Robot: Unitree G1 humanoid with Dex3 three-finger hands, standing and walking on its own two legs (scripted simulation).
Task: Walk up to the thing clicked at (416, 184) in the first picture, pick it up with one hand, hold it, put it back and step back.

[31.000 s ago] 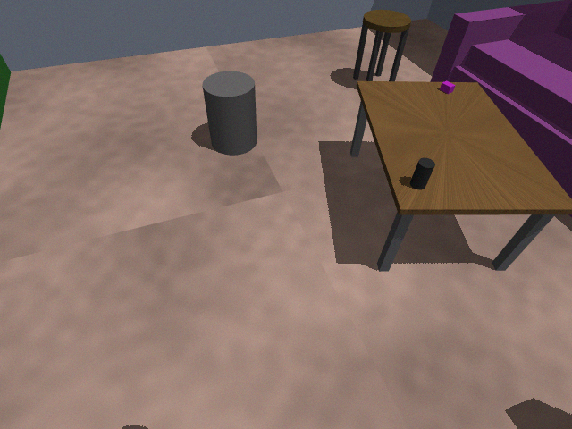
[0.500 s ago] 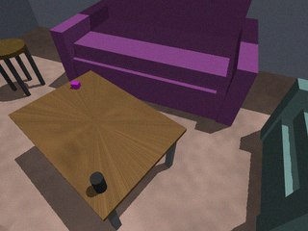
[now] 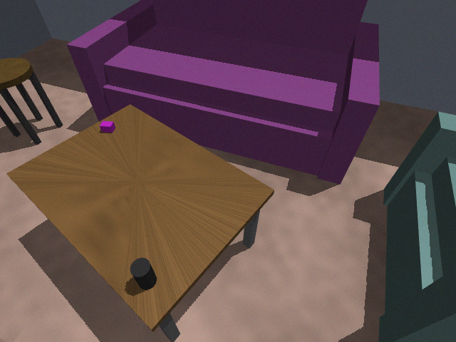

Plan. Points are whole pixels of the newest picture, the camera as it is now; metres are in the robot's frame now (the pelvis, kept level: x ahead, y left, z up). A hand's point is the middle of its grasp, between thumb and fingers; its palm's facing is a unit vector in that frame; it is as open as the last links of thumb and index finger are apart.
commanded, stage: stand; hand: left
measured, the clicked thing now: (144, 274) +0.36 +0.23 -0.31
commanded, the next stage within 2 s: step back in 0.76 s
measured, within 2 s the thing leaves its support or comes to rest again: neither
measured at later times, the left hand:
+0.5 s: hand out of the picture +0.08 +0.25 -0.16, palm faces -0.02 -0.94 -0.34, open 7.4 cm
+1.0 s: hand out of the picture +0.09 +0.29 -0.17, palm faces -0.04 -0.92 -0.38, open 7.4 cm
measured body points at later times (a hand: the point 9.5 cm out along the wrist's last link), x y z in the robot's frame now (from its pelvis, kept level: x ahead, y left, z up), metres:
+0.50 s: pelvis +0.01 +0.00 +0.00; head +0.01 -0.01 +0.45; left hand +0.08 +0.29 -0.13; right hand +0.07 -0.30 -0.14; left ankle -0.02 +0.13 -0.75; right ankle +0.00 -0.12 -0.75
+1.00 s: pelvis -0.03 +0.02 -0.01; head +0.03 +0.02 +0.43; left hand +0.09 +0.33 -0.14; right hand +0.06 -0.30 -0.14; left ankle -0.05 +0.14 -0.72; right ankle +0.00 -0.12 -0.75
